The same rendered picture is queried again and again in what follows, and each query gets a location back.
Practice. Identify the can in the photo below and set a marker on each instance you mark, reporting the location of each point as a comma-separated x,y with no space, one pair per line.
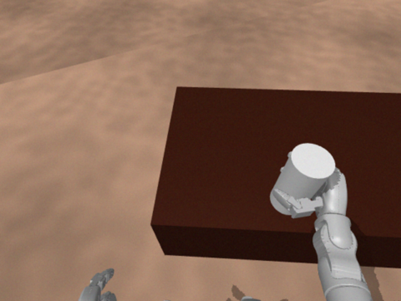
306,170

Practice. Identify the right robot hand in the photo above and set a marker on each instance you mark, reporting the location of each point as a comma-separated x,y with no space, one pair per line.
330,198

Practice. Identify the left robot hand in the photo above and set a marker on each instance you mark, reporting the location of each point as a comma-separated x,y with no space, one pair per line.
97,283

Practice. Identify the right robot arm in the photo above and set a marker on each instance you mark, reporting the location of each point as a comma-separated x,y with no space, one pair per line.
338,268

